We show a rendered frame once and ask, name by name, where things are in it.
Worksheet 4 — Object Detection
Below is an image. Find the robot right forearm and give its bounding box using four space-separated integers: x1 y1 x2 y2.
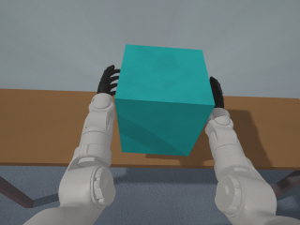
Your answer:
204 108 278 206

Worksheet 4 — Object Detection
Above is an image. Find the carton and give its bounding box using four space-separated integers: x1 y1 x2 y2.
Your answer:
114 44 216 157

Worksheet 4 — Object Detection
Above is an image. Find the robot right upper arm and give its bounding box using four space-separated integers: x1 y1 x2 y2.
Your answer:
215 172 300 225

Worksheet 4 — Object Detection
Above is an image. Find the table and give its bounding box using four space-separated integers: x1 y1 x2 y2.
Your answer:
0 88 300 208

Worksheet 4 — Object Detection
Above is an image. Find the left robot hand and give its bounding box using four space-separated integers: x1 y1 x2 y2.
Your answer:
97 65 121 96

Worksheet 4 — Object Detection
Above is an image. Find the robot left upper arm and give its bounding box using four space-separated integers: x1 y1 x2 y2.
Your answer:
23 165 116 225

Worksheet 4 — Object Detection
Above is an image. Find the robot left forearm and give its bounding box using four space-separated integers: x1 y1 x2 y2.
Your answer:
58 93 115 201

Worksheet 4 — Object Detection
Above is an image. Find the right robot hand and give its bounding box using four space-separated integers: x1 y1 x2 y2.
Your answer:
209 76 225 109

